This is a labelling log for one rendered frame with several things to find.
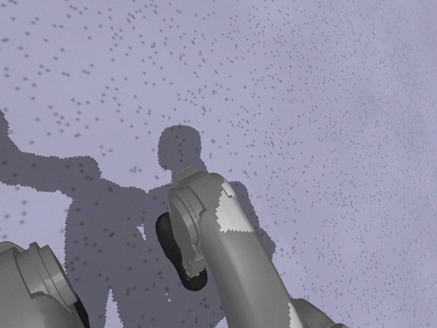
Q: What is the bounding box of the right robot foot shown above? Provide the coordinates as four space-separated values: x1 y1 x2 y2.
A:
156 212 208 291

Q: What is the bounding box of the left robot foot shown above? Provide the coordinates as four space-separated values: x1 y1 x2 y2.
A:
73 293 90 328

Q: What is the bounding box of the right robot hand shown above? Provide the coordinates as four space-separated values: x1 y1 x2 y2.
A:
289 294 335 328

